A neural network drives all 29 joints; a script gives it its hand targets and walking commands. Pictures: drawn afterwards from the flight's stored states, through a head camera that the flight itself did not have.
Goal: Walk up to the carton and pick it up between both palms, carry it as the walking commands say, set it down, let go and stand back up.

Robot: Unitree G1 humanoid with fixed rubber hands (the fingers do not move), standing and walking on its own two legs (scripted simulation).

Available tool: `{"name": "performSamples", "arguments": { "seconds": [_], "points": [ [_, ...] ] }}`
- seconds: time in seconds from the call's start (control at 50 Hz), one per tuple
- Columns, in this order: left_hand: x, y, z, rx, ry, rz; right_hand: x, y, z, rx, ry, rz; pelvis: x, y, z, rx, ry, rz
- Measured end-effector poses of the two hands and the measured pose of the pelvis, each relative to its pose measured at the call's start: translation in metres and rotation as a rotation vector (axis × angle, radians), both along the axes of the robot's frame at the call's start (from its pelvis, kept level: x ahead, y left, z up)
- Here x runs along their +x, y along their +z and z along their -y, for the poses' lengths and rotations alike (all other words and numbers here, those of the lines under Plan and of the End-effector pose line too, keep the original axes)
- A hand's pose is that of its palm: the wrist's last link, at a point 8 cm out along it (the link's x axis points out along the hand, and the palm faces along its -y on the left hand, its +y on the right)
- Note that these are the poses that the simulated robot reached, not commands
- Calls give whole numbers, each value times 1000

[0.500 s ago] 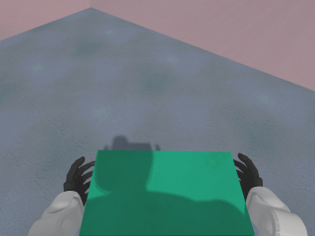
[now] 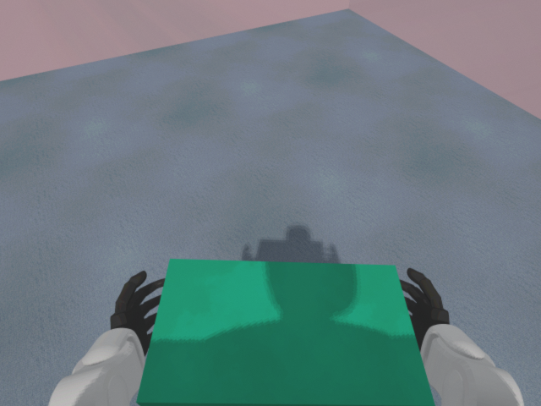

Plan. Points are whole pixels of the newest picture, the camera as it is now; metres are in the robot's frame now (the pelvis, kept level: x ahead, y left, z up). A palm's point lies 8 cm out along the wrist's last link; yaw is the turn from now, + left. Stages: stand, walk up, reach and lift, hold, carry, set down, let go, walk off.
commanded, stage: carry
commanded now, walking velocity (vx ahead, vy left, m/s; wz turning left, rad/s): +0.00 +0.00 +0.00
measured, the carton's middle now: (278, 357) +0.21 +0.00 +0.00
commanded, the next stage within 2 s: none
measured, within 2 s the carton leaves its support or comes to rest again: neither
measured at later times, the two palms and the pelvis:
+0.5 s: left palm out of the picture +0.18 +0.35 +0.07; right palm (292, 347) +0.19 -0.02 +0.09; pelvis -0.03 +0.16 +0.00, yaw +2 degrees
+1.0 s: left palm out of the picture +0.12 +0.46 +0.07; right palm out of the picture +0.13 +0.09 +0.08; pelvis -0.11 +0.27 +0.00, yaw +1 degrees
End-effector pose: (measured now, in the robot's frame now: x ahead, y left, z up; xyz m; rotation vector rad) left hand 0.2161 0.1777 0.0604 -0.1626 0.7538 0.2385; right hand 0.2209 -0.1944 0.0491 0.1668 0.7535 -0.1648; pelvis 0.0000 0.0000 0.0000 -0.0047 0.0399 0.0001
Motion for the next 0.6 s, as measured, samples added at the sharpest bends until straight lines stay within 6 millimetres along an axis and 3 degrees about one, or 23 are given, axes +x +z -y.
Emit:
{"name": "performSamples", "arguments": {
  "seconds": [0.08, 0.16, 0.22, 0.3, 0.46, 0.6],
  "points": [
    [-10, 20, -40, -6, 49, 43, 11, 24, -41, -16, 60, 43, -1, 12, -29, 28, 9, -19],
    [-5, 29, -79, 0, 47, 136, 23, 44, -81, -66, 97, 138, -3, 2, -66, 14, 46, -25],
    [-5, 24, -110, 13, 29, 138, 24, 46, -112, -77, 96, 140, -8, -1, -90, 10, 51, -13],
    [-16, 14, -141, -31, 45, 91, 11, 41, -143, -72, 77, 87, -13, 0, -113, -14, 44, -10],
    [-33, 5, -170, -75, 26, 65, -22, 37, -171, -79, 26, 59, -30, 2, -153, -12, 32, -13],
    [-44, 23, -187, -16, -28, 63, -48, 37, -187, -44, -8, 57, -48, 12, -186, -38, 47, -5]
  ]
}}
